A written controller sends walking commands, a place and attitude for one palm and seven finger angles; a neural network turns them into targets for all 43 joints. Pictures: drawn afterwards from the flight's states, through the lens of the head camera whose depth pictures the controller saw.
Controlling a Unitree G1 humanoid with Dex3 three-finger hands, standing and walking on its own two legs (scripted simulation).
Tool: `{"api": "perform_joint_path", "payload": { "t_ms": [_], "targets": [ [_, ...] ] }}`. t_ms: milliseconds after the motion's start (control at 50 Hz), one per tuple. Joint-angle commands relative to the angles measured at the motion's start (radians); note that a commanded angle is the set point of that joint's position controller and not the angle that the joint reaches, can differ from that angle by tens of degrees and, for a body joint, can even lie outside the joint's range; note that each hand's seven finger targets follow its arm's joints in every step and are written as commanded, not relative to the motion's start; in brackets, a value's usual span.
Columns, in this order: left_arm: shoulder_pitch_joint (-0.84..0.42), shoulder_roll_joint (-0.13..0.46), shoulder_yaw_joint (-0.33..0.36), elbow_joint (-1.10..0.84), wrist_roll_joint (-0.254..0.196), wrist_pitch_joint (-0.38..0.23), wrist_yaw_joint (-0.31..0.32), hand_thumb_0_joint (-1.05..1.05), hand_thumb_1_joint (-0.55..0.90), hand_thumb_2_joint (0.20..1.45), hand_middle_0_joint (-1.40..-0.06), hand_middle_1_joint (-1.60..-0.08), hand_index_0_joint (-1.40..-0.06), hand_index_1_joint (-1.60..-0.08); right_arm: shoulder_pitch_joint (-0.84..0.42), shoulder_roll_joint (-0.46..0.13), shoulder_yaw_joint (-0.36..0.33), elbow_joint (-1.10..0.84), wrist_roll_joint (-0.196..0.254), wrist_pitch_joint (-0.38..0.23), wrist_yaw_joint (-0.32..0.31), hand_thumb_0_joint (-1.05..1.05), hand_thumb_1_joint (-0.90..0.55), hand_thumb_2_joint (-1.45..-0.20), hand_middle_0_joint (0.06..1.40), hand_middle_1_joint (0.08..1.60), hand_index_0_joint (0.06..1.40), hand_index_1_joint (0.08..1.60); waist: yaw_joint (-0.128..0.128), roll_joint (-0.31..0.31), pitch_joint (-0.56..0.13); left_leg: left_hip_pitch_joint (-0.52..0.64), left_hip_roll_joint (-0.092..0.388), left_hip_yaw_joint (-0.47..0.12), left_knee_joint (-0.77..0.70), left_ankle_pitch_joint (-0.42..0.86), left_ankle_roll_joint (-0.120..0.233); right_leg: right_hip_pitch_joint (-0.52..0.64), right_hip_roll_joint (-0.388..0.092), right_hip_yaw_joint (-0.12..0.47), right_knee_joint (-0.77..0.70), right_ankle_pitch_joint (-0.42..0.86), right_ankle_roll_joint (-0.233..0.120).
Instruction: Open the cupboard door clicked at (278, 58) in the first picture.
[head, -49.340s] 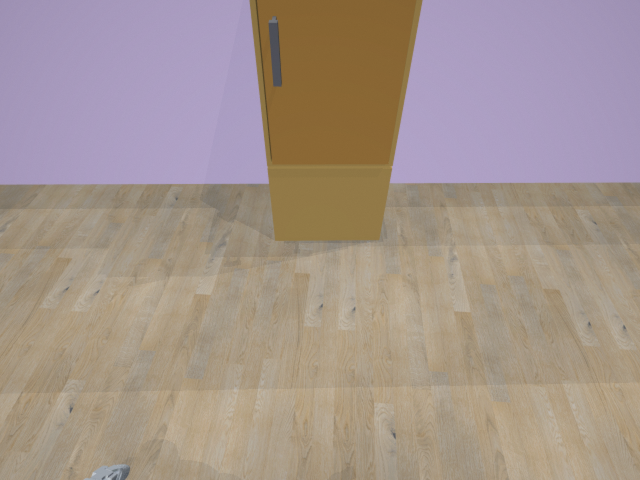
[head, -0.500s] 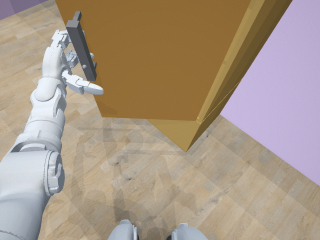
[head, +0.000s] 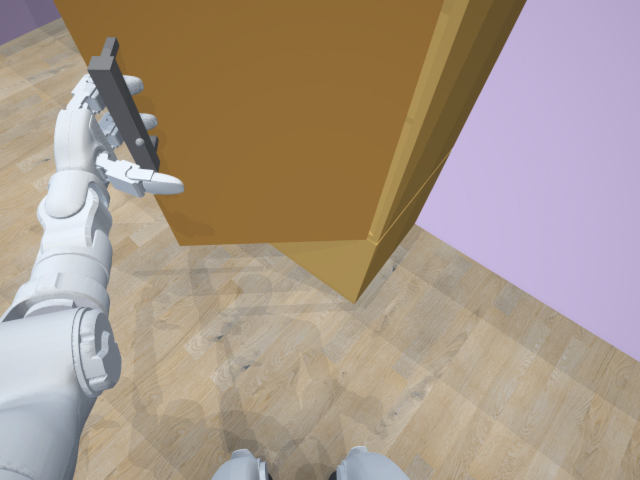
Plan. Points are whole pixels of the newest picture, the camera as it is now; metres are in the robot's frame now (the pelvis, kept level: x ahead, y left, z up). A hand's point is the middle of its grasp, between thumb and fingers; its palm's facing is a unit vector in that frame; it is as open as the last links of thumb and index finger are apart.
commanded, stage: close the thumb around the handle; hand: left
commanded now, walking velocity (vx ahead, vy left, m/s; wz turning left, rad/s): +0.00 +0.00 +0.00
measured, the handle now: (132, 111) +0.57 +0.20 +0.10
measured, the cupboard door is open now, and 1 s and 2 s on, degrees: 41 43 84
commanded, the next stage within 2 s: pull the door open along its arc in 0.70 s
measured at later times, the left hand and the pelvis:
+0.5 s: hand (143, 139) +0.51 +0.18 +0.10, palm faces +0.04 -1.00 +0.00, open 7.6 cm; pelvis +0.00 +0.00 +0.00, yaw +0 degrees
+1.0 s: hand (143, 146) +0.50 +0.18 +0.10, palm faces +0.04 -1.00 -0.01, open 5.8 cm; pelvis +0.00 +0.00 +0.00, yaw +0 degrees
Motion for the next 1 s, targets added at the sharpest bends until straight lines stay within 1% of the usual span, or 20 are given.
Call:
{"api": "perform_joint_path", "payload": {
  "t_ms": [0,40,60,120,160,200,240,280,360,380,440,480,580,640,660,700,760,780,800,980],
  "targets": [
    [-0.466,0.236,0.021,-0.200,-0.017,-0.064,-0.003,0.000,-0.444,0.324,-0.304,-1.206,-0.304,-1.206,0.140,-0.174,-0.060,-0.051,0.007,-0.016,-0.013,0.000,-0.900,-0.900,0.200,0.300,0.200,0.300,-0.014,0.053,-0.416,0.312,-0.035,-0.071,-0.069,0.321,0.014,0.135,0.009,0.059,-0.101,0.365,0.026],
    [-0.514,0.209,-0.005,-0.238,-0.016,-0.074,-0.001,0.000,-0.332,0.372,-0.312,-1.218,-0.312,-1.218,0.139,-0.170,-0.061,-0.049,0.005,-0.022,-0.013,0.000,-0.900,-0.900,0.200,0.300,0.200,0.300,-0.021,0.099,-0.424,0.352,-0.033,-0.080,-0.066,0.332,0.013,0.103,0.010,0.053,-0.096,0.349,0.022],
    [-0.492,0.220,0.004,-0.228,-0.008,-0.075,0.002,0.000,-0.276,0.396,-0.316,-1.224,-0.316,-1.224,0.140,-0.172,-0.062,-0.046,0.005,-0.021,-0.012,0.000,-0.900,-0.900,0.200,0.300,0.200,0.300,-0.007,0.121,-0.446,0.374,-0.032,-0.084,-0.065,0.345,0.007,0.090,0.009,0.050,-0.092,0.341,0.020],
    [-0.487,0.201,-0.011,-0.203,-0.009,-0.069,0.013,0.000,-0.108,0.468,-0.328,-1.242,-0.328,-1.242,0.139,-0.174,-0.061,-0.043,0.003,-0.022,-0.010,0.000,-0.900,-0.900,0.200,0.300,0.200,0.300,-0.021,0.082,-0.424,0.363,-0.028,-0.089,-0.064,0.337,0.008,0.075,0.011,0.046,-0.094,0.326,0.022],
    [-0.511,0.198,-0.012,-0.219,-0.007,-0.078,0.018,0.000,0.004,0.516,-0.336,-1.254,-0.336,-1.254,0.141,-0.175,-0.064,-0.039,0.001,-0.025,-0.008,0.000,-0.900,-0.900,0.200,0.300,0.200,0.300,-0.022,0.102,-0.444,0.384,-0.028,-0.093,-0.061,0.346,0.006,0.064,0.011,0.044,-0.090,0.326,0.022],
    [-0.502,0.198,-0.012,-0.173,-0.008,-0.065,0.020,0.000,0.116,0.564,-0.344,-1.266,-0.344,-1.266,0.139,-0.179,-0.062,-0.035,0.001,-0.024,-0.009,0.000,-0.900,-0.900,0.200,0.300,0.200,0.300,-0.033,0.048,-0.406,0.339,-0.028,-0.089,-0.061,0.315,0.010,0.070,0.011,0.047,-0.097,0.316,0.025],
    [-0.523,0.236,0.012,-0.184,-0.006,-0.069,0.023,0.000,0.228,0.612,-0.352,-1.278,-0.352,-1.278,0.144,-0.184,-0.060,-0.037,0.001,-0.025,-0.012,0.000,-0.900,-0.900,0.200,0.300,0.200,0.300,-0.030,0.051,-0.408,0.325,-0.031,-0.091,-0.063,0.310,0.013,0.087,0.010,0.051,-0.093,0.317,0.023],
    [-0.532,0.204,-0.022,-0.185,0.001,-0.068,0.019,0.000,0.340,0.660,-0.360,-1.290,-0.360,-1.290,0.135,-0.178,-0.057,-0.040,0.003,-0.026,-0.012,0.000,-0.900,-0.900,0.200,0.300,0.200,0.300,-0.032,0.090,-0.424,0.348,-0.030,-0.093,-0.062,0.318,0.008,0.063,0.008,0.048,-0.089,0.312,0.022],
    [-0.524,0.226,0.002,-0.192,-0.001,-0.075,0.024,0.000,0.564,0.756,-0.376,-1.314,-0.376,-1.314,0.140,-0.179,-0.058,-0.041,-0.002,-0.027,-0.010,0.000,-0.900,-0.900,0.200,0.300,0.200,0.300,-0.023,0.102,-0.455,0.368,-0.028,-0.097,-0.053,0.351,0.006,0.062,0.009,0.047,-0.079,0.327,0.021],
    [-0.522,0.203,-0.007,-0.183,-0.005,-0.071,0.024,0.000,0.620,0.780,-0.380,-1.320,-0.380,-1.320,0.141,-0.177,-0.058,-0.040,-0.003,-0.028,-0.009,0.000,-0.900,-0.900,0.200,0.300,0.200,0.300,-0.031,0.074,-0.450,0.363,-0.028,-0.096,-0.052,0.350,0.008,0.065,0.010,0.045,-0.083,0.332,0.024],
    [-0.501,0.248,0.038,-0.202,-0.009,-0.075,0.024,0.000,0.788,0.852,-0.392,-1.338,-0.392,-1.338,0.152,-0.182,-0.061,-0.044,-0.005,-0.026,-0.009,0.000,-0.900,-0.900,0.200,0.300,0.200,0.300,-0.010,0.072,-0.485,0.372,-0.029,-0.095,-0.047,0.394,0.008,0.097,0.013,0.044,-0.072,0.372,0.020],
    [-0.488,0.209,0.003,-0.203,-0.005,-0.068,0.022,0.000,0.900,0.900,-0.400,-1.350,-0.400,-1.350,0.142,-0.173,-0.059,-0.049,-0.001,-0.023,-0.007,0.000,-0.900,-0.900,0.200,0.300,0.200,0.300,-0.012,0.088,-0.472,0.366,-0.030,-0.087,-0.051,0.394,0.006,0.097,0.011,0.044,-0.076,0.383,0.023],
    [-0.486,0.213,0.005,-0.209,-0.007,-0.063,0.017,0.000,0.900,0.900,-0.400,-1.350,-0.400,-1.350,0.144,-0.173,-0.060,-0.051,0.000,-0.017,-0.007,0.000,-0.900,-0.900,0.200,0.300,0.200,0.300,-0.016,0.067,-0.444,0.338,-0.032,-0.080,-0.056,0.371,0.011,0.116,0.013,0.050,-0.084,0.388,0.025],
    [-0.478,0.255,0.043,-0.200,-0.012,-0.065,0.016,0.000,0.900,0.900,-0.400,-1.350,-0.400,-1.350,0.149,-0.178,-0.061,-0.048,0.001,-0.016,-0.013,0.000,-0.900,-0.900,0.200,0.300,0.200,0.300,-0.014,0.038,-0.424,0.316,-0.033,-0.080,-0.058,0.356,0.015,0.133,0.013,0.052,-0.088,0.384,0.023],
    [-0.461,0.248,0.034,-0.188,-0.008,-0.062,0.014,0.000,0.900,0.900,-0.400,-1.350,-0.400,-1.350,0.142,-0.175,-0.058,-0.053,0.002,-0.015,-0.012,0.000,-0.900,-0.900,0.200,0.300,0.200,0.300,-0.005,0.063,-0.423,0.312,-0.036,-0.076,-0.061,0.355,0.012,0.132,0.011,0.055,-0.089,0.384,0.023],
    [-0.499,0.213,-0.002,-0.212,-0.005,-0.066,0.013,0.000,0.900,0.900,-0.400,-1.350,-0.400,-1.350,0.139,-0.170,-0.059,-0.051,0.002,-0.016,-0.011,0.000,-0.900,-0.900,0.200,0.300,0.200,0.300,-0.020,0.077,-0.429,0.335,-0.033,-0.080,-0.059,0.356,0.010,0.111,0.010,0.053,-0.088,0.376,0.025],
    [-0.492,0.215,0.004,-0.218,-0.004,-0.073,0.019,0.000,0.900,0.900,-0.400,-1.350,-0.400,-1.350,0.146,-0.173,-0.062,-0.045,0.000,-0.017,-0.011,0.000,-0.900,-0.900,0.200,0.300,0.200,0.300,-0.016,0.087,-0.450,0.372,-0.028,-0.090,-0.054,0.383,0.007,0.085,0.011,0.046,-0.080,0.370,0.022],
    [-0.490,0.187,-0.017,-0.211,-0.004,-0.070,0.020,0.000,0.900,0.900,-0.400,-1.350,-0.400,-1.350,0.142,-0.170,-0.062,-0.047,0.000,-0.018,-0.009,0.000,-0.900,-0.900,0.200,0.300,0.200,0.300,-0.022,0.093,-0.438,0.375,-0.028,-0.088,-0.055,0.375,0.007,0.072,0.012,0.045,-0.086,0.361,0.023],
    [-0.500,0.216,0.004,-0.222,-0.003,-0.073,0.022,0.000,0.900,0.900,-0.400,-1.350,-0.400,-1.350,0.145,-0.175,-0.064,-0.041,-0.001,-0.018,-0.010,0.000,-0.900,-0.900,0.200,0.300,0.200,0.300,-0.020,0.092,-0.447,0.377,-0.026,-0.091,-0.053,0.382,0.006,0.076,0.011,0.046,-0.083,0.364,0.023],
    [-0.230,0.148,-0.002,-0.303,-0.048,-0.058,-0.008,0.000,0.900,0.900,-0.400,-1.350,-0.400,-1.350,0.102,-0.163,-0.069,-0.100,0.011,-0.009,-0.001,0.000,-0.900,-0.900,0.200,0.300,0.200,0.300,0.049,0.026,-0.476,0.343,-0.039,-0.052,-0.077,0.415,0.011,0.226,0.010,0.051,-0.087,0.477,0.022]
  ]
}}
